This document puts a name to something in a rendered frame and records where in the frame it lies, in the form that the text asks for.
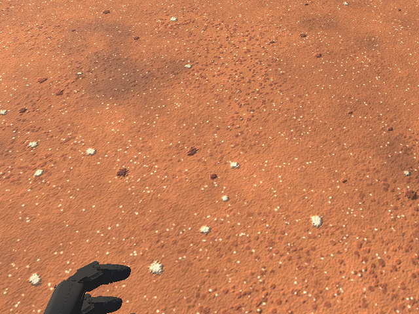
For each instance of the left robot hand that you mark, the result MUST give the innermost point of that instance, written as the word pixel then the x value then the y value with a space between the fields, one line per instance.
pixel 69 296

